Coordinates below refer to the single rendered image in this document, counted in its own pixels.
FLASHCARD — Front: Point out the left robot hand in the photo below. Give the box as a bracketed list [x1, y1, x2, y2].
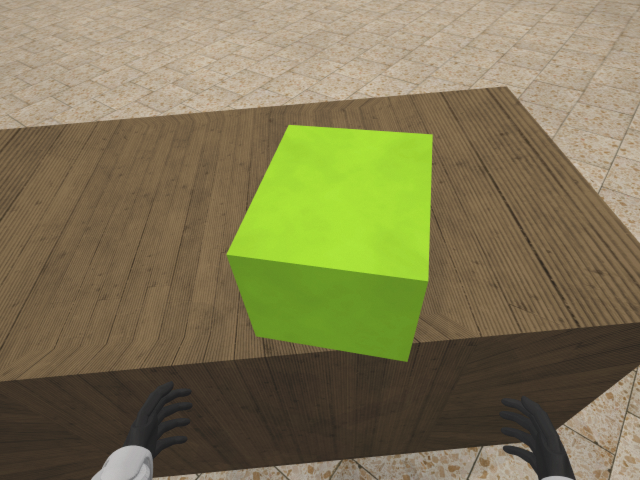
[123, 381, 193, 459]

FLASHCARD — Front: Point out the pedestal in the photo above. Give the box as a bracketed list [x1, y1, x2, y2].
[0, 86, 640, 480]

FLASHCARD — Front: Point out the right robot hand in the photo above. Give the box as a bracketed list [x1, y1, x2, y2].
[499, 396, 576, 480]

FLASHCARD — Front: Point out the robot left forearm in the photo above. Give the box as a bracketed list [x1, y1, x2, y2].
[91, 445, 153, 480]

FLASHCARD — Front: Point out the carton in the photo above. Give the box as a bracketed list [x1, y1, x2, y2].
[226, 125, 433, 362]

